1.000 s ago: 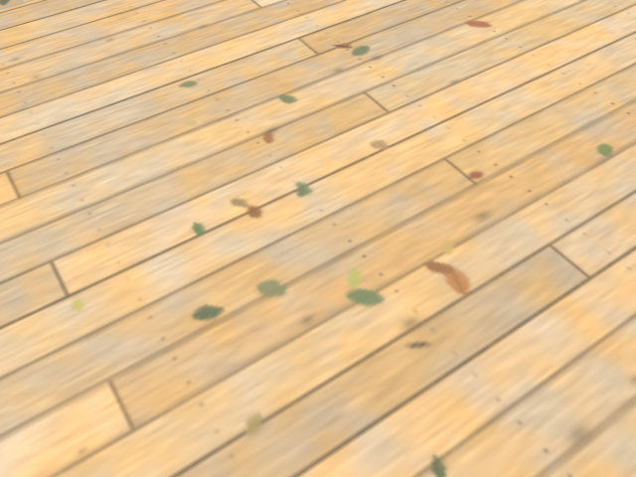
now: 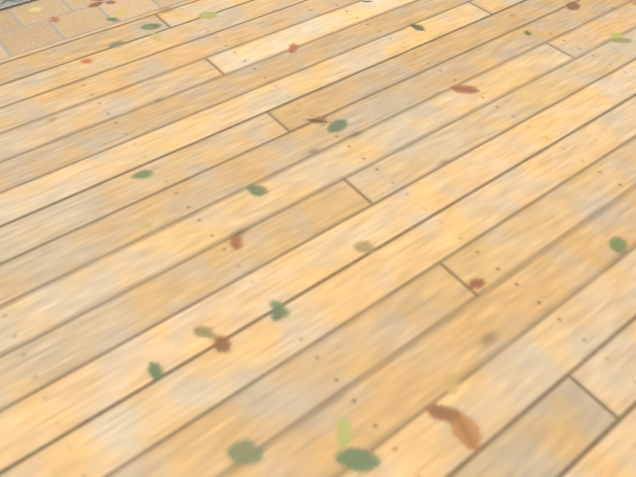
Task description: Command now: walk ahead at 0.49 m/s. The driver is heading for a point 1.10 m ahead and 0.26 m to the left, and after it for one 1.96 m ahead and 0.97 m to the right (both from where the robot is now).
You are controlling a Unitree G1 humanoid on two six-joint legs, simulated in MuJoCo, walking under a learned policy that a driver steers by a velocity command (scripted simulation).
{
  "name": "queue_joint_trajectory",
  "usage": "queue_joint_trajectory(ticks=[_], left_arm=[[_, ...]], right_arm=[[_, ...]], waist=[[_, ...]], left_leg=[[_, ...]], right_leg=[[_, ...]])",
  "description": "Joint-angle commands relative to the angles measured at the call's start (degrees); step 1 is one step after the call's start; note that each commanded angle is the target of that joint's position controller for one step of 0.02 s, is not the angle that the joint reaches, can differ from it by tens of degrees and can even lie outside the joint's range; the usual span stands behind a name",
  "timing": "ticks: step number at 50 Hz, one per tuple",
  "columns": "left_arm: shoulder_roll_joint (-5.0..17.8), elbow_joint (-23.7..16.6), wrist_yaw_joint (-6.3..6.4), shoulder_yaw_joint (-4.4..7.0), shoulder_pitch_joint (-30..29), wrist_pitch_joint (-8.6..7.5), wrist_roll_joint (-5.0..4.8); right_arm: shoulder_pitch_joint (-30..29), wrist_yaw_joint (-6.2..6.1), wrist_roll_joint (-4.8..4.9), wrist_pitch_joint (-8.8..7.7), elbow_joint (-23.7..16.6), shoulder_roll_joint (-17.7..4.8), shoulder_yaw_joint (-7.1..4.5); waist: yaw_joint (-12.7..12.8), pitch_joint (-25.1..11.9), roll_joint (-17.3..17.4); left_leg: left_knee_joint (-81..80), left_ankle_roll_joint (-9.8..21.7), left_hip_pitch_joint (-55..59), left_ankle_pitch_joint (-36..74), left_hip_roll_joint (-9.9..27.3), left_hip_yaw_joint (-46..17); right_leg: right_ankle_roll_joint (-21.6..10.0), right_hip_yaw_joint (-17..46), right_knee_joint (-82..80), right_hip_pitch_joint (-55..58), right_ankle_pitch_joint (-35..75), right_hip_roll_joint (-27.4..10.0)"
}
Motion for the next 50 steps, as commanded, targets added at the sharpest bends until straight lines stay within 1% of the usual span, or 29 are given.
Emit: queue_joint_trajectory(ticks=[1, 6, 9, 11, 13, 14, 15, 16, 17, 18, 19, 20, 21, 22, 24, 29, 33, 38, 39, 41, 42, 43, 44, 45, 46, 47, 48, 49, 50], left_arm=[[2.44, -2.44, 0.38, 0.69, 1.89, 0.31, 0.68], [1.64, -5.22, -0.55, 0.27, -8.95, -0.35, 0.01], [1.97, -6.97, -1.60, 0.07, -13.53, -0.63, -0.49], [2.76, -7.98, -2.37, 0.20, -14.54, -1.09, -0.59], [4.36, -7.57, -2.76, 0.87, -10.94, -1.59, -0.54], [6.05, -5.90, -2.66, 1.90, -5.00, -1.73, -0.41], [9.50, -2.74, -2.26, 3.52, 5.94, -1.87, -0.29], [16.11, -1.16, -1.95, 5.11, 15.51, -1.68, 0.90], [14.36, -0.25, -2.28, 4.62, 17.65, -1.34, 0.66], [9.90, -0.97, -2.37, 3.19, 13.68, -1.49, 0.36], [7.49, -2.33, -2.29, 2.39, 8.28, -1.39, 0.33], [5.87, -3.04, -2.57, 1.78, 3.80, -1.33, 0.52], [4.21, -3.29, -2.73, 1.33, 1.53, -1.50, 0.79], [3.49, -2.81, -2.90, 1.17, 1.00, -1.61, 1.09], [4.26, -1.14, -2.73, 1.53, 2.90, -2.06, 1.36], [5.89, 0.90, -1.08, 2.05, 5.69, -1.95, 1.88], [6.67, 1.69, -0.07, 2.03, 7.01, -1.70, 1.43], [7.70, 3.65, 0.45, 2.51, 11.06, 0.09, 0.70], [8.13, 3.55, 0.55, 2.66, 10.69, 0.53, 0.55], [9.76, 2.58, 0.93, 3.09, 8.69, 1.22, 0.39], [10.65, 2.10, 1.22, 3.34, 7.89, 1.59, 0.35], [11.31, 1.55, 1.40, 3.47, 6.53, 2.01, 0.28], [11.24, 0.62, 1.44, 3.29, 5.87, 1.85, 0.11], [5.17, -1.59, 0.58, 1.49, 9.70, 0.59, 1.88], [3.01, -3.39, -0.57, 0.26, 10.13, -2.24, 0.76], [7.39, -5.19, -1.24, 1.56, 2.43, -3.98, -1.40], [7.52, -6.39, -1.26, 1.50, -0.30, -4.57, -1.81], [7.29, -5.82, -0.71, 1.76, -0.59, -4.41, -0.56], [7.82, -5.79, -0.32, 2.42, 0.34, -3.63, 0.44]], right_arm=[[-2.20, -1.15, 0.09, -0.94, -3.17, -7.59, -1.22], [3.40, -2.01, 1.15, -0.07, -1.84, -9.47, -1.56], [6.16, -2.03, 1.46, 0.64, -0.58, -9.61, -1.68], [6.57, -2.18, 1.48, 1.21, -0.16, -9.95, -1.94], [5.22, -2.28, 1.52, 1.82, -0.32, -10.83, -2.27], [3.92, -2.29, 1.36, 2.12, -0.69, -10.60, -2.12], [3.34, -2.26, 0.70, 2.22, -1.44, -8.69, -1.37], [7.39, -1.96, 0.04, 1.39, -3.10, -3.54, 0.36], [9.63, -1.61, 1.02, -0.14, -2.37, -1.46, 1.13], [5.31, -1.39, 2.36, -1.20, -3.13, -8.15, -0.51], [0.64, -1.40, 2.89, -1.57, -4.58, -9.46, -0.88], [-1.60, -1.74, 2.25, -1.32, -4.91, -8.74, -1.01], [-1.49, -2.04, 1.70, -0.48, -4.68, -8.08, -1.43], [-0.14, -2.08, 1.77, 0.53, -4.22, -6.64, -1.41], [1.15, -2.21, 2.06, 1.95, -3.73, -4.64, -1.39], [-6.05, -2.16, 1.72, 2.38, -6.68, -4.68, -2.21], [-13.16, -0.99, 1.27, 2.21, -9.31, -3.42, -1.74], [-20.31, 0.82, 1.44, 2.19, -14.05, -2.46, -1.19], [-20.78, 1.25, 1.55, 2.18, -14.95, -2.58, -1.25], [-18.85, 1.85, 1.65, 2.28, -15.91, -3.93, -1.98], [-15.34, 1.92, 1.69, 2.45, -15.65, -5.29, -2.76], [-8.00, 1.82, 1.87, 2.54, -14.19, -7.65, -4.12], [1.50, 0.94, 1.82, 2.76, -11.93, -11.73, -6.22], [6.51, -0.34, 1.80, 3.17, -11.04, -18.07, -7.76], [6.38, -0.20, 1.31, 2.49, -12.36, -17.87, -6.97], [6.20, -0.22, 0.71, 2.18, -12.17, -13.59, -5.91], [2.20, -0.27, 1.11, 1.86, -12.70, -11.02, -5.22], [-2.58, -0.12, 1.33, 1.75, -14.00, -9.21, -4.59], [-5.54, -0.19, 1.06, 1.72, -15.07, -7.65, -4.06]], waist=[[2.65, 3.06, 4.44], [-1.33, 3.28, 4.74], [-2.85, 4.48, 5.24], [-2.45, 4.65, 5.64], [0.24, 2.82, 6.73], [3.63, -0.50, 6.62], [7.99, -7.55, 4.85], [8.68, -17.39, -6.52], [8.01, -22.39, -15.01], [7.80, -15.40, -9.36], [6.34, -9.63, -5.73], [4.47, -5.62, -1.36], [2.70, -3.59, -1.32], [1.50, -2.66, -2.18], [0.67, -1.18, -1.94], [1.70, 1.40, -0.76], [3.94, 3.69, -0.50], [6.15, 6.11, 0.23], [5.75, 6.05, -0.12], [3.47, 3.33, -2.15], [1.25, 0.56, -3.66], [-2.94, -3.53, -3.80], [-7.64, -8.50, -1.46], [-5.04, -14.24, 12.34], [-3.10, -22.64, 14.46], [-5.65, -17.66, 9.16], [-3.77, -10.59, 6.20], [-0.73, -6.51, 1.02], [1.55, -4.62, 1.30]], left_leg=[[-11.65, 9.84, -5.34, 3.73, 16.24, -12.43], [-10.39, 7.04, 0.76, 4.17, 15.54, -9.28], [-7.95, 6.75, 6.26, 3.18, 17.62, -9.83], [-5.49, 6.11, 9.75, 3.83, 19.40, -10.66], [-0.99, 4.99, 11.08, 10.84, 19.99, -10.75], [6.00, 3.79, 10.36, 20.42, 17.93, -8.87], [19.35, 2.00, 4.79, 23.31, 14.37, -5.84], [42.60, -1.94, -15.66, 5.94, 7.12, -1.20], [55.41, -2.98, -29.52, -23.96, 1.61, -6.63], [60.84, -1.66, -35.00, -22.11, 5.53, -10.79], [60.00, -0.87, -35.30, -16.70, 8.67, -9.27], [56.43, -1.18, -32.80, -12.01, 11.01, -7.99], [52.78, -1.41, -29.76, -9.00, 12.83, -8.30], [51.16, -1.70, -26.72, -7.19, 13.47, -8.33], [49.84, -2.24, -26.11, -4.85, 13.23, -8.54], [38.40, -2.99, -33.41, 7.27, 11.08, -11.93], [27.17, -2.79, -31.91, 14.62, 10.49, -7.62], [21.24, -1.17, -36.16, 8.51, 10.06, -3.62], [20.63, -0.55, -35.44, 5.81, 9.58, -2.36], [20.18, 1.33, -28.01, 0.12, 6.40, 1.71], [20.69, 2.47, -22.05, -2.60, 4.08, 3.53], [18.48, 4.16, -11.93, -2.02, 1.72, 4.28], [14.65, 6.72, 4.36, 1.00, 2.09, -0.16], [14.17, 14.12, 25.38, 0.70, 16.71, -25.08], [3.18, 21.93, 34.96, -5.51, 25.94, -52.69], [1.14, 17.72, 32.17, -4.63, 23.42, -45.77], [0.98, 15.05, 23.36, -0.57, 21.15, -36.38], [0.22, 13.05, 13.67, 4.38, 18.45, -29.94], [-1.01, 12.13, 6.80, 8.60, 16.57, -25.92]], right_leg=[[1.58, 0.16, -8.18, -1.83, 8.69, -2.44], [2.21, -2.45, -26.56, 0.30, 17.56, 0.67], [1.72, -2.64, -31.58, -0.16, 14.88, 1.58], [0.30, -2.59, -34.10, 0.42, 10.69, 2.10], [-1.41, -3.91, -36.40, 6.72, 6.72, 3.78], [-2.69, -5.49, -37.73, 14.96, 5.99, 5.71], [-5.03, -3.46, -36.83, 29.96, 7.25, 4.14], [-12.50, 17.58, -37.59, 53.25, 5.18, -10.62], [-17.55, 38.56, -46.87, 61.22, -1.93, -16.83], [-14.60, 33.73, -47.93, 55.51, -3.95, -14.92], [-12.36, 24.66, -48.55, 47.45, -0.22, -12.82], [-11.26, 18.26, -50.70, 39.26, 4.78, -10.18], [-10.02, 13.23, -52.79, 34.24, 7.09, -8.07], [-9.38, 10.03, -54.61, 30.90, 8.13, -6.81], [-9.64, 5.05, -56.53, 28.34, 13.27, -6.00], [-8.34, -2.78, -58.03, 31.17, 18.63, -5.94], [-6.65, -7.97, -59.46, 32.86, 17.37, -5.71], [-6.04, -10.99, -54.87, 43.86, 23.53, -9.14], [-5.65, -11.71, -53.04, 45.02, 27.43, -9.61], [-4.41, -13.86, -46.58, 45.17, 45.47, -9.48], [-3.80, -14.63, -40.62, 44.74, 55.11, -9.24], [-2.75, -15.53, -30.56, 42.26, 59.25, -8.04], [-0.62, -15.94, -16.23, 32.80, 50.33, -5.36], [2.50, -15.03, 5.64, 9.41, 6.56, 2.44], [2.85, -1.83, 17.97, -4.22, -22.53, 10.83], [1.16, 3.35, 18.93, -10.00, -18.30, 7.02], [0.12, 2.25, 14.36, -10.47, -12.60, 4.41], [0.42, 1.66, 9.36, -6.73, -9.04, 2.05], [1.05, 1.53, 5.35, -2.28, -7.06, 0.53]])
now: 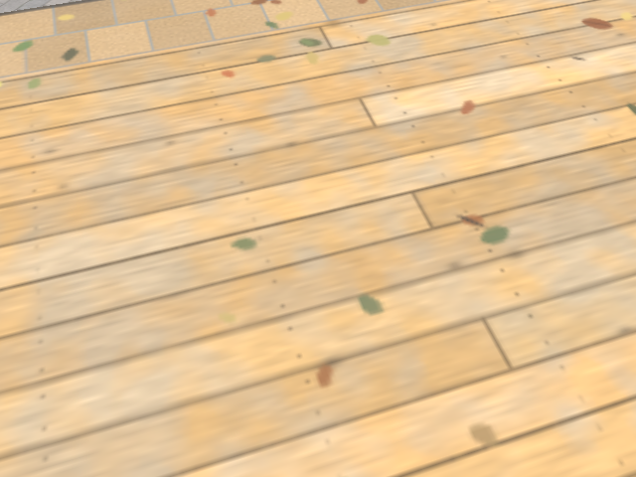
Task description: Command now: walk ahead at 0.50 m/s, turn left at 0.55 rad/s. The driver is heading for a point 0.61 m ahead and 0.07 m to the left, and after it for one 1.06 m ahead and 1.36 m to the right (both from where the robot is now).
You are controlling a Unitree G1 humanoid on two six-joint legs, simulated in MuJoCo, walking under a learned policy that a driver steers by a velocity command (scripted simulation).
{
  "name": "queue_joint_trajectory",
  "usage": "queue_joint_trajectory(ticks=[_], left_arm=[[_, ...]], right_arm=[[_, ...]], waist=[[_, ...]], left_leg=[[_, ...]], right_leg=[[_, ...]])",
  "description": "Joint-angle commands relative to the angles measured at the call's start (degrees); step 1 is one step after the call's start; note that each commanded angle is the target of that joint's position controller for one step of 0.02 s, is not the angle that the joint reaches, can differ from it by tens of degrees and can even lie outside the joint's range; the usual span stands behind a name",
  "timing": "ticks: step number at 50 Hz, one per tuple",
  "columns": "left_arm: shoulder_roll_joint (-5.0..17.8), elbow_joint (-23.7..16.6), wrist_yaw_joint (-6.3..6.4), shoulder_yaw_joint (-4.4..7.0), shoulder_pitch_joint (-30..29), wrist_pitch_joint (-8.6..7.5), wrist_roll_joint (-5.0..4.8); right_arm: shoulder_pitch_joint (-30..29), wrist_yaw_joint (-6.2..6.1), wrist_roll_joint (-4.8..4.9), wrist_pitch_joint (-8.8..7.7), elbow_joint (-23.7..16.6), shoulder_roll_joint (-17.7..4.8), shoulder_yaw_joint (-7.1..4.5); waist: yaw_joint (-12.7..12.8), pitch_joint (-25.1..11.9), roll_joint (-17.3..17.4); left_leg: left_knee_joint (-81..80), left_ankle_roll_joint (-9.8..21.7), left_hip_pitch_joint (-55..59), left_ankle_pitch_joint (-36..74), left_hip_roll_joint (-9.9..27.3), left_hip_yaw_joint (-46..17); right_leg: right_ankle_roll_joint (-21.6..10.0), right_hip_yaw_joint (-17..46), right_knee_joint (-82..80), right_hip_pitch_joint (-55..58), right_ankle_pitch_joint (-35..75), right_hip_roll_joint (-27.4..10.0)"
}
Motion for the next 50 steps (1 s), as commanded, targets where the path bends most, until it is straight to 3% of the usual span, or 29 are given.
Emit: queue_joint_trajectory(ticks=[1, 4, 6, 8, 12, 15, 16, 17, 18, 19, 20, 21, 22, 24, 26, 29, 33, 36, 37, 38, 39, 40, 41, 43, 45, 47, 49, 50], left_arm=[[7.14, -5.75, 0.30, 2.20, -0.73, -0.76, 1.02], [5.57, -7.43, 1.02, 2.22, -1.70, 0.97, 2.01], [4.29, -9.11, 1.38, 1.82, -5.49, 1.32, 2.28], [3.21, -10.30, 1.17, 1.32, -8.96, 1.50, 1.95], [4.69, -12.76, 0.24, 1.46, -14.23, 1.85, 1.12], [7.41, -12.77, -0.20, 2.41, -11.49, 1.13, 1.51], [7.75, -12.16, -0.14, 2.63, -8.41, 0.60, 1.86], [10.04, -12.01, 0.26, 3.12, -4.55, 0.28, 2.99], [12.27, -12.75, 0.84, 3.19, -2.71, 0.82, 4.18], [11.56, -11.90, 0.65, 3.47, -0.28, 1.93, 2.95], [7.85, -13.82, 0.70, 2.64, -3.05, 2.62, 1.96], [5.69, -14.46, 0.96, 1.90, -4.90, 3.55, 1.95], [4.98, -14.68, 1.10, 1.38, -7.00, 4.42, 2.09], [6.56, -14.48, 1.32, 1.67, -9.49, 5.39, 2.65], [6.99, -14.20, 1.46, 2.00, -9.41, 5.58, 2.84], [7.91, -13.39, 1.56, 2.36, -8.49, 5.79, 2.25], [9.52, -12.54, 1.05, 2.72, -8.28, 6.57, 1.18], [9.23, -11.24, 0.74, 2.33, -8.23, 7.22, -0.09], [7.80, -9.81, 0.56, 1.91, -5.56, 7.31, -0.43], [4.04, -9.82, -0.01, 0.74, -3.91, 7.13, 0.77], [2.46, -11.70, -0.10, 0.34, -4.73, 6.53, 1.93], [7.02, -12.03, 0.51, 1.60, -9.27, 6.60, 1.84], [7.80, -11.26, 0.62, 2.23, -8.21, 6.94, 1.03], [7.46, -8.28, 1.17, 2.66, -4.34, 7.84, 1.75], [5.71, -7.28, 1.06, 2.25, -2.77, 7.96, 1.62], [3.78, -7.58, 0.86, 1.31, -4.48, 7.71, 1.14], [3.77, -7.85, 0.79, 0.94, -5.62, 7.61, 0.79], [3.85, -7.40, 0.72, 0.85, -4.72, 7.58, 0.65]], right_arm=[[1.50, -0.52, -0.35, -0.73, -4.20, -4.84, -0.94], [2.21, -1.62, -0.62, -0.78, -4.69, -8.03, -1.66], [3.96, -2.52, -0.40, -0.09, -4.45, -9.11, -2.03], [5.42, -3.22, 0.24, 1.08, -4.49, -8.87, -2.08], [7.08, -4.23, 0.54, 2.89, -4.68, -8.68, -2.10], [4.55, -4.92, 0.34, 3.39, -6.35, -7.97, -2.01], [2.51, -4.91, 0.46, 3.39, -7.29, -7.40, -1.78], [2.17, -4.72, -0.17, 3.12, -8.80, -4.94, -0.95], [10.76, -4.52, -1.05, 2.92, -8.73, -1.33, -0.03], [17.32, -3.92, -0.06, 2.80, -8.55, -5.69, -0.25], [15.06, -3.89, 0.49, 3.64, -7.07, -10.74, -1.72], [9.31, -4.14, 0.45, 4.85, -7.86, -11.89, -2.26], [7.18, -4.43, 0.41, 6.10, -8.15, -11.14, -2.37], [6.87, -4.45, 0.59, 7.33, -9.07, -8.07, -1.88], [7.01, -4.47, 0.63, 7.25, -9.65, -5.63, -1.34], [4.30, -4.29, -0.39, 6.69, -10.97, -4.19, -0.43], [3.50, -3.22, -0.62, 6.51, -11.04, -5.17, -0.23], [6.82, -2.31, -0.97, 6.31, -9.29, -4.86, -0.34], [7.55, -2.23, -1.37, 6.25, -9.04, -5.60, -0.49], [7.90, -2.64, -2.05, 6.21, -9.74, -8.95, -0.96], [3.60, -2.85, -2.62, 6.31, -11.09, -12.22, -1.23], [2.52, -2.79, -3.84, 5.17, -11.55, -10.42, -0.88], [0.07, -2.77, -4.01, 4.00, -11.07, -8.51, -0.19], [-3.03, -2.72, -2.36, 2.49, -10.37, -6.07, 0.54], [-3.45, -2.77, -2.06, 2.20, -9.44, -4.27, 1.23], [-2.33, -2.71, -1.88, 2.47, -8.49, -4.25, 1.15], [-0.94, -2.78, -1.70, 2.95, -7.40, -4.77, 1.00], [-1.32, -2.83, -1.41, 3.16, -7.04, -4.59, 1.11]], waist=[[1.21, -6.44, 0.22], [2.25, -4.26, 1.25], [1.20, -4.29, 2.74], [-0.34, -5.98, 4.77], [-2.37, -7.29, 6.73], [-0.28, -7.69, 7.85], [1.83, -8.48, 7.56], [2.91, -13.49, 3.86], [-0.83, -19.57, -9.79], [-1.96, -26.07, -18.59], [-0.70, -21.85, -9.98], [0.46, -16.41, -5.69], [0.08, -12.50, -3.87], [-1.31, -7.27, -6.48], [-1.15, -7.28, -8.30], [-0.09, -10.12, -7.71], [0.61, -10.42, -9.10], [-1.64, -9.18, -8.57], [-1.76, -8.49, -7.28], [-0.22, -8.81, 2.76], [1.56, -5.68, 15.66], [-1.82, -4.31, 11.80], [-0.02, -3.60, 10.94], [1.34, -3.95, 10.11], [2.18, -5.23, 8.21], [0.84, -6.18, 8.03], [-0.33, -7.01, 8.20], [0.28, -7.26, 7.96]], left_leg=[[-17.00, 11.19, 15.51, 12.81, 14.98, -21.91], [-16.26, 10.85, 8.10, 33.08, 12.57, -15.32], [-14.11, 8.78, 6.34, 38.59, 10.02, -12.00], [-11.88, 6.21, 6.51, 36.16, 8.04, -11.21], [-7.83, 3.74, 10.32, 25.75, 9.38, -17.34], [-1.93, 2.71, 14.57, 21.29, 10.37, -24.07], [2.19, 1.32, 14.05, 19.39, 8.46, -23.93], [12.02, -0.91, 9.88, 13.15, 4.77, -21.38], [26.48, -4.44, -3.06, -22.32, -2.80, -15.12], [38.64, -6.36, -10.96, -33.30, -2.13, -12.71], [44.47, -8.41, -13.70, -28.31, 1.26, -12.77], [46.32, -9.80, -15.35, -23.58, 2.82, -10.14], [45.80, -10.60, -14.83, -20.75, 4.21, -8.97], [41.63, -10.74, -9.95, -16.42, 5.40, -5.68], [36.22, -10.74, -7.88, -15.20, 5.41, -3.31], [27.00, -9.97, -4.29, -14.57, 6.89, -3.20], [15.58, -7.83, 2.24, -12.00, 6.52, -1.32], [-0.34, -4.55, 11.30, -4.20, 4.46, 1.39], [-5.80, -2.78, 15.55, -1.51, 4.74, -0.17], [-11.58, 0.56, 19.97, 1.78, 14.67, -13.55], [-14.79, 8.34, 13.51, 4.73, 25.06, -24.86], [-16.51, 10.54, 7.30, 0.82, 24.77, -24.52], [-16.39, 9.03, 6.55, 0.73, 22.36, -21.01], [-14.36, 5.51, 8.31, 6.62, 18.27, -15.30], [-11.83, 5.05, 9.18, 17.68, 16.36, -11.72], [-9.54, 5.30, 12.12, 21.99, 15.61, -10.71], [-7.94, 6.23, 14.79, 23.57, 16.38, -12.44], [-7.25, 5.93, 15.01, 22.86, 16.18, -12.85]], right_leg=[[0.39, 3.46, -3.32, -14.79, 5.11, -4.51], [3.54, 0.94, -11.00, -12.37, 8.30, -2.71], [4.59, -0.29, -19.73, -11.49, 14.00, -0.25], [4.52, -0.47, -28.49, -8.73, 20.73, 2.18], [4.27, 1.32, -38.75, -6.60, 24.64, 5.02], [2.40, 3.83, -44.35, -3.92, 21.42, 4.71], [1.12, 3.02, -49.08, 0.98, 26.44, 3.85], [-1.95, 7.21, -48.64, 12.41, 39.38, -2.86], [-10.11, 20.69, -44.41, 29.24, 65.48, -17.20], [-18.48, 35.86, -46.26, 34.65, 56.95, -26.76], [-17.14, 32.32, -47.91, 29.95, 44.05, -23.18], [-14.02, 24.06, -48.73, 24.71, 35.70, -18.99], [-12.47, 18.92, -50.53, 18.34, 29.85, -15.72], [-10.99, 10.58, -54.56, 7.62, 23.36, -10.71], [-11.75, 6.17, -55.96, 6.89, 24.25, -9.73], [-13.89, 5.28, -55.61, 8.90, 27.50, -12.10], [-13.73, 4.88, -55.86, 8.25, 20.09, -13.16], [-10.62, 3.47, -52.48, 4.90, 14.53, -11.83], [-7.01, 2.03, -50.25, 1.86, 11.02, -10.00], [-1.27, -3.14, -39.81, -3.99, 3.22, -5.22], [2.56, -6.66, -34.51, -9.97, -7.30, 1.36], [2.98, -1.28, -25.45, -7.24, -8.33, -0.25], [2.90, -0.06, -21.75, -7.16, -6.09, -0.17], [4.00, 0.60, -19.13, -6.73, -1.65, -0.61], [5.05, 0.51, -19.94, -3.37, 0.23, -0.67], [5.36, -0.42, -26.89, -1.11, 0.12, -0.53], [5.42, -1.12, -33.42, 0.92, -0.29, 0.04], [5.17, -1.52, -38.86, 3.29, 3.23, 0.31]])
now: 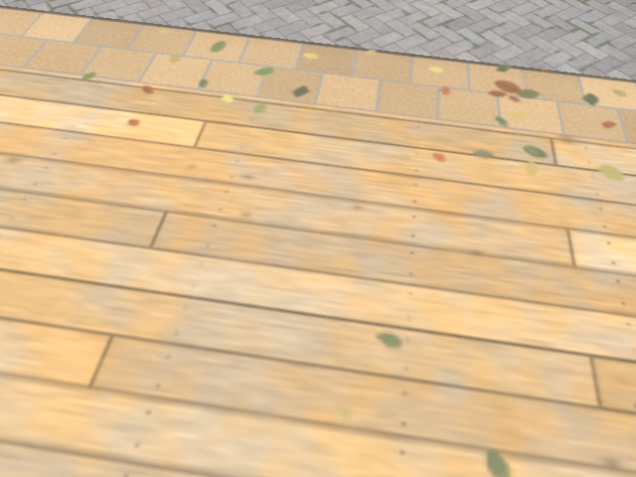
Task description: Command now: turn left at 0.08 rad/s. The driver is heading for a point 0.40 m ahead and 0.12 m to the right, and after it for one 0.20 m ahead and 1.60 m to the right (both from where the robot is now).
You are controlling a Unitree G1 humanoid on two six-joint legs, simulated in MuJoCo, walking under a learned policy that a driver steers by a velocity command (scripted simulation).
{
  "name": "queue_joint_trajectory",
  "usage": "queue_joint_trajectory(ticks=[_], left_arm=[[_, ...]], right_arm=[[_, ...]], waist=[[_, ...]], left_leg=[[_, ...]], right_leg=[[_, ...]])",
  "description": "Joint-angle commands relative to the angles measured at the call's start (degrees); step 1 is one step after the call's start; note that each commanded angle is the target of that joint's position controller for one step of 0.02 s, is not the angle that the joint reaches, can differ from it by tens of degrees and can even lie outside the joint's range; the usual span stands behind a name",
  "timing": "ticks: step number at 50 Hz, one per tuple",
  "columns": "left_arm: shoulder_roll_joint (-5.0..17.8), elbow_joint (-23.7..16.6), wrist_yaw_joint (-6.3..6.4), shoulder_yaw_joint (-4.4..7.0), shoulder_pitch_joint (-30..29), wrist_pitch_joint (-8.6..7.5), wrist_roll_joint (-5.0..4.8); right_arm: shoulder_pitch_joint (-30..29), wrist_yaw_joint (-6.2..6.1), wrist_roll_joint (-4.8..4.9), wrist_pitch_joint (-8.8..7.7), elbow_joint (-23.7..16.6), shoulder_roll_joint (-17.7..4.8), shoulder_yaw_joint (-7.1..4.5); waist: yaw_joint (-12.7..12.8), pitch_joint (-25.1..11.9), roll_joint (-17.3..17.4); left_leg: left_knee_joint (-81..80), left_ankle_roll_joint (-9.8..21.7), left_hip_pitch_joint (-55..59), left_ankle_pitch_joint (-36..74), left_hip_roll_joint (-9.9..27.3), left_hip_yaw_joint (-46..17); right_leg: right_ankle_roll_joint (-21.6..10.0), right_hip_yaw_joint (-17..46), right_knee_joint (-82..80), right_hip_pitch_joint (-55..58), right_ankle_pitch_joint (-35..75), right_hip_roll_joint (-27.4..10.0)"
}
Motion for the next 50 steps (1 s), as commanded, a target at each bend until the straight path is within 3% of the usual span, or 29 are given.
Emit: queue_joint_trajectory(ticks=[1, 2, 3, 4, 5, 6, 8, 24, 26, 28, 30, 32, 33, 35, 36, 37, 38, 39, 40, 41, 43, 44, 46, 48, 50], left_arm=[[2.61, -2.86, -0.15, -0.03, -0.34, -1.01, -0.14], [3.88, -2.43, -0.16, 0.03, 0.29, -1.07, 0.54], [6.38, -2.42, 0.01, 0.33, 1.24, -1.06, 1.12], [9.81, -1.17, 0.03, 1.38, 0.99, -0.94, 0.38], [6.61, -0.98, -0.40, 0.99, 0.81, -1.07, 0.00], [4.67, -0.56, -0.53, 0.41, 0.52, -1.29, 0.41], [3.87, -0.15, -0.32, 0.04, -0.70, -1.81, 0.80], [2.65, 6.36, 1.05, -0.66, 1.85, -2.21, 0.38], [3.08, 7.62, 1.27, -0.35, 3.47, -1.92, -0.21], [3.10, 6.95, 1.51, -0.26, 2.81, -2.33, -0.74], [1.69, 6.32, 1.16, -0.46, 1.91, -3.99, -1.15], [-0.04, 6.10, 0.31, -0.57, 1.51, -5.40, -1.46], [0.24, 6.24, -0.12, -0.44, 1.89, -5.81, -1.56], [-0.73, 8.25, -0.57, -0.47, 7.25, -6.39, -1.85], [-0.05, 10.59, -0.59, -0.09, 12.16, -6.46, -1.60], [3.84, 12.27, -0.29, 0.94, 17.53, -6.48, -0.94], [10.68, 12.89, -0.73, 2.49, 21.35, -6.57, -0.73], [8.20, 12.35, -0.75, 1.54, 20.00, -6.89, 0.56], [5.17, 11.38, -0.62, 0.61, 17.18, -7.12, 0.74], [4.38, 10.44, -0.70, 0.36, 14.65, -7.05, 0.41], [3.18, 9.64, -0.33, -0.23, 11.57, -6.06, -0.45], [2.22, 9.98, -0.04, -0.65, 11.63, -5.45, -0.08], [2.88, 10.32, 0.64, -0.84, 11.34, -4.53, 0.45], [5.50, 10.90, 0.88, -0.28, 12.10, -4.08, 0.37], [5.71, 11.12, 0.78, -0.19, 10.54, -4.11, -0.40]], right_arm=[[-1.15, -0.29, 0.89, -0.27, -1.89, -7.81, -1.96], [0.21, -0.27, 1.01, -0.52, -1.21, -7.52, -1.88], [1.27, -0.12, 0.31, -0.97, -0.76, -6.87, -1.64], [4.01, 0.25, -0.06, -1.43, -0.41, -7.63, -2.13], [0.95, 0.11, -0.26, -1.38, 0.09, -8.24, -2.11], [-1.43, -0.09, 0.04, -1.12, -0.13, -8.12, -2.26], [-2.39, -0.66, 0.18, -0.24, 0.05, -6.89, -2.16], [0.85, -1.53, 0.59, -0.33, 8.98, -6.18, -2.73], [2.90, -1.75, 1.16, -0.07, 10.60, -7.37, -3.25], [3.89, -1.89, 1.75, -0.46, 10.87, -8.24, -3.57], [6.72, -1.59, 2.31, -1.98, 11.83, -9.16, -3.91], [8.42, -1.16, 2.31, -2.96, 12.84, -11.21, -4.57], [7.18, -1.05, 2.34, -3.20, 12.47, -11.02, -4.48], [0.61, -0.68, 2.85, -3.18, 10.55, -10.16, -3.95], [-2.40, -0.56, 2.99, -3.12, 9.63, -9.05, -3.61], [-4.55, -0.52, 2.67, -3.48, 8.50, -5.38, -2.60], [-5.59, -0.87, 2.34, -4.50, 6.24, -4.47, -2.47], [-5.60, -1.03, 2.35, -5.00, 6.68, -7.24, -3.13], [-1.82, -0.68, 2.50, -5.01, 8.30, -7.43, -3.31], [0.46, -0.41, 2.36, -4.73, 9.96, -6.80, -3.24], [-2.12, -0.22, 2.21, -4.15, 9.90, -6.03, -3.28], [-3.70, -0.01, 2.23, -3.91, 9.70, -4.26, -2.79], [-6.03, 0.44, 2.10, -3.55, 9.33, -1.44, -1.73], [-7.27, 0.52, 2.14, -3.03, 9.28, -2.54, -1.67], [-6.84, 0.41, 2.08, -2.46, 9.70, -4.26, -1.94]], waist=[[0.73, -4.45, 9.34], [0.55, -4.75, 7.97], [-0.41, -5.23, 4.82], [-3.31, -4.32, -1.82], [-0.46, -3.50, -1.36], [0.00, -2.15, -0.69], [-0.16, -0.61, -1.09], [0.02, 1.32, 2.68], [-0.33, 1.30, 2.95], [-0.88, 5.79, 4.07], [-1.86, 7.27, 7.14], [-1.79, 5.63, 12.37], [-1.09, 5.95, 12.18], [3.40, 6.43, 11.25], [5.53, 6.33, 9.24], [6.82, 4.83, -0.21], [6.52, 4.05, -14.36], [5.67, 5.04, -11.18], [2.89, 4.74, -6.48], [1.45, 2.64, -4.55], [0.97, 2.94, -2.94], [1.06, 2.76, -3.48], [1.02, 1.44, -4.42], [1.30, -0.33, -5.63], [0.10, -0.61, -5.91]], left_leg=[[-4.16, 8.33, 6.02, 24.99, 12.08, -10.76], [-4.25, 6.20, 4.63, 20.48, 10.94, -10.88], [-3.15, 3.91, 2.36, 14.42, 8.71, -9.56], [-4.44, 2.25, 0.73, 9.85, 5.29, -6.45], [-3.17, 0.67, 3.12, 7.27, 3.84, -4.30], [-2.35, 0.35, 3.29, 5.86, 3.65, -3.72], [-2.24, 0.59, 2.67, 6.21, 3.74, -3.70], [-3.46, -0.46, 2.47, 4.42, 3.47, -2.89], [-3.54, 0.67, 1.64, -13.35, 2.15, -2.04], [-5.95, 3.05, -2.73, -28.51, 4.10, -5.39], [-9.82, 6.12, -0.85, -31.78, 9.18, -13.15], [-15.76, 10.29, 1.35, -33.29, 16.35, -24.14], [-17.14, 11.08, -1.44, -32.03, 17.64, -25.96], [-15.62, 8.42, -9.12, -27.43, 14.19, -19.21], [-10.31, 5.97, -13.91, -22.02, 10.40, -13.60], [4.30, 1.74, -19.41, -11.82, 4.35, -4.38], [19.11, -1.49, -27.11, -10.89, -1.24, 3.39], [29.89, -1.83, -31.52, -18.86, 0.55, -0.69], [35.84, -1.51, -31.83, -17.34, 2.53, -2.37], [36.86, -1.24, -30.51, -14.54, 3.64, -1.87], [29.17, -1.31, -27.84, -7.69, 5.33, -0.54], [24.44, -1.88, -24.41, -4.82, 4.52, 1.09], [14.41, -2.39, -16.06, 0.77, 3.03, 2.93], [9.16, -2.31, -8.97, 4.99, 1.26, 4.14], [4.88, -1.20, -3.95, 9.15, 0.97, 3.35]], right_leg=[[-0.49, -0.92, -15.64, 5.30, 10.79, 0.53], [-1.27, 0.68, -18.24, 9.49, 18.37, -0.41], [-2.35, 3.63, -17.27, 13.05, 28.16, -3.56], [-4.15, 2.01, -13.12, 12.38, 25.42, -3.30], [-4.85, 1.59, -13.98, 8.24, 17.80, -1.96], [-4.56, 1.77, -15.24, 6.32, 14.62, -1.65], [-3.79, 1.65, -16.20, 5.07, 13.64, -1.34], [-3.90, 0.84, -16.39, 5.12, 9.69, 0.26], [-5.12, -0.75, -15.07, 3.65, -4.93, 2.14], [-6.86, -0.26, -13.38, -1.39, -16.41, 2.14], [-7.15, -1.04, -8.55, -5.51, -12.61, 2.18], [-7.40, -3.59, -0.46, -5.78, -3.46, 3.41], [-8.51, -2.46, 0.47, -3.40, -2.91, 2.51], [-10.95, -3.21, -9.45, 8.28, -2.85, 2.92], [-11.08, -1.97, -14.44, 16.29, 1.01, 2.85], [-12.59, 9.48, -20.45, 22.48, -0.84, -4.47], [-18.36, 29.06, -27.94, 26.45, 3.78, -15.93], [-21.67, 33.81, -27.65, 26.18, 16.94, -20.02], [-20.82, 27.76, -24.66, 26.46, 29.73, -18.95], [-18.68, 21.33, -23.36, 26.39, 36.93, -16.24], [-14.71, 12.41, -24.08, 24.42, 43.38, -12.36], [-13.70, 8.90, -24.18, 22.29, 46.20, -10.15], [-12.57, 3.50, -23.29, 18.26, 49.80, -7.03], [-12.96, 2.85, -22.74, 15.50, 51.62, -7.29], [-12.93, 3.69, -21.75, 13.92, 49.70, -8.21]])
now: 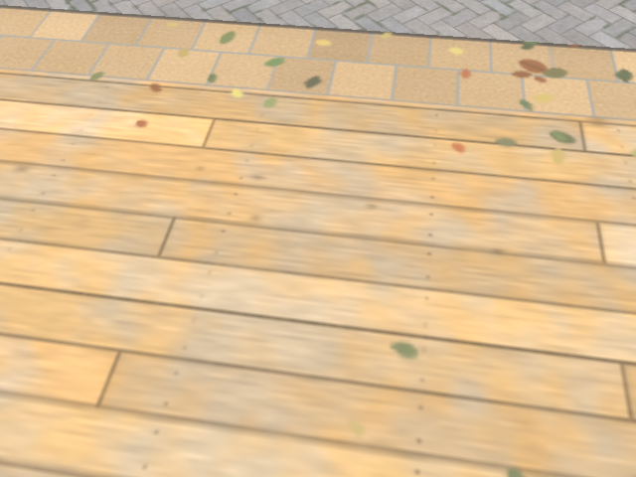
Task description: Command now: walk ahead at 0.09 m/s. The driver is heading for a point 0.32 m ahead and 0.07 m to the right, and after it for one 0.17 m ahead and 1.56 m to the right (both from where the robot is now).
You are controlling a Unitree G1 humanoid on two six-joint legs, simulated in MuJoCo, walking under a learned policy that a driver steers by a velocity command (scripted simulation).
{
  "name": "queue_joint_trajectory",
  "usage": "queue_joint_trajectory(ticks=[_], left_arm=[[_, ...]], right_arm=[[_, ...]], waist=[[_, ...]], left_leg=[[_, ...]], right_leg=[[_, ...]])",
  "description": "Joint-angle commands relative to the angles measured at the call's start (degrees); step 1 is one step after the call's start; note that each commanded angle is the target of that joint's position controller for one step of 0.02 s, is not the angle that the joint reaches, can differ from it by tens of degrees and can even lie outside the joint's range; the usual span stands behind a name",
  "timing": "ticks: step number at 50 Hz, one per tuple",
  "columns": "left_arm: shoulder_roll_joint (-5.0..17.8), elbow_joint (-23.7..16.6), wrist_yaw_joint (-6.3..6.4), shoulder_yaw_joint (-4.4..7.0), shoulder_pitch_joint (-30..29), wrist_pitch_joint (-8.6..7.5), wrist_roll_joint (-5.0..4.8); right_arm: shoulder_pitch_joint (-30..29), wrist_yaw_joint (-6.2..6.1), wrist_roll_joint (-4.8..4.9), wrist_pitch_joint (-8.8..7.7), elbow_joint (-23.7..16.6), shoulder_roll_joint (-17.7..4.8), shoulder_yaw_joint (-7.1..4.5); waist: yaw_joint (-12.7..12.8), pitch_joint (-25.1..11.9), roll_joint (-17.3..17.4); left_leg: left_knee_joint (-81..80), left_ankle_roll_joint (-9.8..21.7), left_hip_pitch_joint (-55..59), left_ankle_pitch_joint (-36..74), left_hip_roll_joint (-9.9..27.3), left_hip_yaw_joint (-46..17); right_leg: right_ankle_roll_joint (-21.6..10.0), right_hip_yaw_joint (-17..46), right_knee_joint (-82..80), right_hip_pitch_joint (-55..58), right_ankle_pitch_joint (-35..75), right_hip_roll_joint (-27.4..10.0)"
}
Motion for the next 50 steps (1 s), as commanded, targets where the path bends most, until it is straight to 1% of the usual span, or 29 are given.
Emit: queue_joint_trajectory(ticks=[1, 2, 3, 4, 5, 6, 7, 8, 9, 12, 13, 15, 16, 17, 18, 19, 23, 26, 33, 36, 39, 42, 44, 45, 46, 47, 48, 49, 50], left_arm=[[9.97, -1.89, 0.30, 1.84, -2.26, -0.35, -0.98], [9.84, -1.62, 0.13, 1.89, -2.20, -0.54, -1.19], [9.81, -1.19, -0.07, 1.99, -0.93, -0.87, -0.65], [7.79, -1.23, -0.23, 1.51, 1.98, -1.33, 1.02], [2.72, 0.28, 0.09, 0.22, 6.77, -0.79, 0.63], [3.49, -0.45, 0.34, 0.35, 2.83, 0.20, 0.01], [5.21, -1.64, 0.60, 0.97, -0.19, 1.20, -0.83], [6.07, -1.74, 1.03, 1.41, -1.65, 2.07, -1.03], [6.03, -1.70, 1.36, 1.64, -2.06, 2.71, -0.70], [4.16, -0.66, 1.92, 1.51, -1.16, 3.22, -0.05], [3.50, -0.16, 1.83, 1.37, -0.87, 3.13, 0.06], [3.25, 0.95, 1.26, 1.32, -0.06, 3.17, 0.54], [4.63, 0.50, 0.95, 1.43, -1.13, 3.40, 1.42], [6.29, -0.72, 1.00, 1.44, -2.68, 3.62, 1.52], [9.02, -0.41, 0.95, 1.95, -4.36, 3.40, 0.67], [7.65, -0.78, 0.87, 1.72, -6.46, 2.73, 0.34], [6.05, -0.16, 0.60, 1.57, -6.73, 0.58, 0.49], [5.52, 0.67, 0.46, 1.43, -5.04, 0.68, 0.18], [5.60, 0.76, 0.37, 1.25, -4.97, 1.24, -0.04], [9.00, -2.47, 0.56, 2.36, -8.28, 1.52, -0.72], [10.24, -4.85, 0.94, 3.53, -8.40, 1.99, -0.92], [11.38, -6.88, 1.61, 4.71, -7.34, 2.30, -0.79], [11.70, -8.80, 2.01, 5.24, -9.26, 2.33, -0.93], [11.35, -9.98, 2.11, 5.36, -10.79, 2.35, -1.04], [9.92, -11.60, 2.14, 5.12, -12.91, 2.46, -1.19], [6.38, -13.20, 2.22, 4.19, -14.64, 2.64, -1.52], [6.44, -13.54, 2.10, 4.35, -12.86, 2.98, -1.05], [9.18, -12.64, 1.59, 5.37, -10.96, 3.19, -1.19], [9.34, -12.25, 1.41, 5.73, -10.58, 3.74, -1.80]], right_arm=[[1.63, -0.07, -0.38, 0.26, -1.25, -3.52, -0.54], [3.28, -0.35, -1.00, 0.32, -0.42, -5.18, -1.16], [5.27, -0.85, -1.46, 0.34, 0.04, -8.10, -1.99], [8.45, -1.22, -1.89, 0.48, 0.49, -11.87, -2.78], [10.81, -1.21, -2.00, 1.04, 1.85, -8.86, -1.90], [10.60, -0.76, -1.32, 1.25, 2.30, -5.34, -0.80], [7.38, -0.46, -1.21, 0.95, 2.21, -4.96, -0.21], [3.88, -0.37, -1.59, 0.56, 1.36, -5.51, -0.08], [0.51, -0.38, -1.80, 0.25, 0.63, -6.07, -0.07], [-3.52, -0.96, -2.18, 0.67, 0.49, -5.89, 0.05], [-3.65, -1.19, -2.07, 0.95, 0.77, -5.71, 0.13], [-3.00, -1.42, -0.99, 1.45, 1.69, -5.21, 0.31], [-0.98, -1.31, -0.64, 1.47, 2.73, -4.28, 0.55], [0.73, -1.20, -1.08, 1.56, 3.53, -4.22, 0.63], [1.42, -1.43, -1.31, 1.96, 3.34, -3.55, 0.53], [0.82, -1.70, -1.80, 1.98, 3.70, -3.93, 0.60], [3.31, -1.95, -1.29, 1.59, 5.72, -4.68, 0.30], [3.74, -1.73, -0.98, 1.64, 6.70, -4.15, 0.37], [4.66, -2.12, -0.97, 2.48, 8.46, -5.04, 0.18], [3.85, -3.44, -0.92, 2.92, 7.09, -7.67, -0.86], [4.28, -4.34, -0.99, 3.55, 6.09, -7.26, -1.40], [3.01, -4.33, -1.31, 3.51, 4.19, -6.49, -1.64], [4.43, -3.94, -1.32, 3.03, 3.56, -6.76, -1.96], [6.19, -3.80, -1.30, 2.77, 3.65, -7.58, -2.29], [9.43, -3.87, -1.33, 2.66, 4.24, -9.66, -3.01], [14.93, -4.11, -1.69, 2.64, 5.46, -12.53, -3.78], [13.81, -4.25, -2.54, 2.12, 4.32, -11.87, -3.03], [10.28, -4.33, -2.92, 1.60, 2.10, -9.77, -1.98], [5.28, -4.50, -2.76, 1.29, 0.23, -9.58, -1.84]], waist=[[-4.05, -2.97, -8.38], [-5.05, -3.52, -7.01], [-5.62, -4.94, -4.44], [-4.55, -10.22, 1.43], [-4.12, -16.61, 8.43], [-5.50, -14.60, 9.45], [-4.67, -10.70, 8.05], [-3.67, -7.77, 6.04], [-2.41, -5.41, 5.02], [-0.25, -4.33, 5.86], [0.15, -4.88, 5.51], [1.02, -5.22, 4.62], [0.31, -3.95, 2.77], [-1.33, -1.79, 0.89], [-3.83, 1.22, -5.62], [-3.62, 2.91, -6.22], [-3.56, -0.66, -3.97], [-3.00, -2.65, -2.84], [-3.11, -2.46, -1.29], [-3.58, -2.44, -2.63], [-3.27, -1.85, -4.65], [-2.30, -1.67, -6.92], [-3.35, -2.77, -7.01], [-4.29, -3.64, -5.54], [-5.79, -4.91, -0.80], [-7.91, -7.70, 9.16], [-7.45, -9.94, 15.48], [-5.30, -9.64, 8.29], [-3.36, -7.52, 4.41]], left_leg=[[-8.77, 1.67, 12.03, 8.99, -2.21, 1.30], [-12.60, 2.85, 16.08, 13.00, -2.63, 0.94], [-13.89, 4.30, 21.94, 25.22, 0.40, -2.23], [-8.74, 7.79, 33.32, 44.21, 7.41, -8.60], [-9.30, 15.39, 37.79, 45.01, 15.48, -16.36], [-14.48, 17.90, 33.14, 36.72, 18.13, -22.32], [-17.35, 16.81, 27.60, 25.05, 17.53, -22.52], [-19.04, 15.16, 22.66, 17.88, 16.09, -20.60], [-20.77, 13.67, 17.47, 13.50, 14.63, -18.11], [-22.78, 10.97, 8.97, 5.44, 10.57, -12.74], [-22.35, 10.58, 7.90, 3.70, 9.46, -11.13], [-21.35, 8.47, 5.89, -4.64, 7.13, -8.70], [-21.04, 5.82, 4.84, -10.91, 5.69, -7.83], [-20.24, 3.61, 3.84, -15.92, 4.27, -6.98], [-19.58, 1.58, 9.21, -13.25, 0.73, -2.86], [-16.89, 0.77, 13.65, -8.62, 0.25, -2.57], [-13.14, 2.50, 16.48, 5.15, 0.65, -2.55], [-12.45, 2.50, 17.26, 9.27, 0.87, -2.47], [-11.62, 1.90, 19.58, 12.10, 1.06, -2.25], [-8.50, 1.55, 19.43, 10.91, 0.72, -0.60], [-4.42, 0.80, 16.26, 7.60, -0.01, 1.09], [-1.10, 0.48, 11.51, 3.81, -0.91, 0.76], [-1.80, 1.07, 11.85, 3.19, -0.65, -0.33], [-3.81, 1.68, 15.20, 5.47, 0.66, -1.47], [-7.91, 3.65, 22.78, 7.47, 4.59, -4.66], [-16.21, 9.19, 30.18, 12.78, 14.37, -14.37], [-20.55, 16.21, 30.22, 20.96, 25.41, -25.65], [-20.79, 17.36, 26.92, 19.09, 25.79, -23.02], [-21.07, 15.38, 22.53, 14.95, 23.14, -17.42]], right_leg=[[-6.78, 5.45, 1.09, -3.89, 43.47, -11.39], [-5.52, 5.45, 3.37, -4.18, 41.83, -10.01], [-3.29, 4.31, 6.61, -5.97, 37.24, -7.88], [-0.49, 2.16, 13.20, -12.30, 21.06, -4.06], [2.39, 0.79, 22.15, -15.39, 0.53, -1.57], [4.13, 2.34, 29.75, -17.45, -18.04, -0.69], [4.72, 3.96, 35.06, -20.11, -22.92, -1.63], [4.90, 4.26, 37.23, -21.03, -21.87, -2.63], [5.13, 4.40, 35.64, -20.12, -19.08, -3.60], [5.11, 2.70, 24.93, -12.50, -11.43, -3.89], [4.67, 1.76, 20.23, -9.58, -6.74, -3.46], [3.28, -0.28, 9.93, -3.39, 5.30, -1.95], [2.22, 0.88, 7.12, -2.66, 8.26, -2.88], [0.76, 3.57, 4.19, -3.96, 5.87, -5.65], [-1.06, 3.90, 3.03, -14.30, -6.22, -5.24], [-1.23, 4.14, 0.90, -18.59, -9.96, -4.64], [0.54, 3.34, 2.01, -13.53, 4.13, -4.19], [0.19, 2.65, 3.33, -10.55, 9.61, -3.74], [-0.42, 2.77, 3.49, -10.79, 14.49, -3.59], [-2.46, 5.66, 4.62, -12.67, 19.77, -4.42], [-5.53, 10.85, 4.71, -13.88, 20.86, -6.62], [-8.57, 17.26, 4.60, -13.45, 20.34, -9.05], [-8.60, 18.53, 6.19, -14.45, 19.46, -8.83], [-7.27, 17.29, 8.41, -17.50, 17.98, -7.27], [-4.33, 13.37, 13.46, -24.95, 14.33, -4.04], [0.16, 4.61, 26.56, -32.08, 3.18, 2.22], [2.58, 2.61, 42.26, -35.50, -22.74, 3.68], [2.44, 6.13, 51.95, -35.26, -21.72, 0.17], [2.34, 6.18, 54.30, -34.36, -17.08, -1.44]])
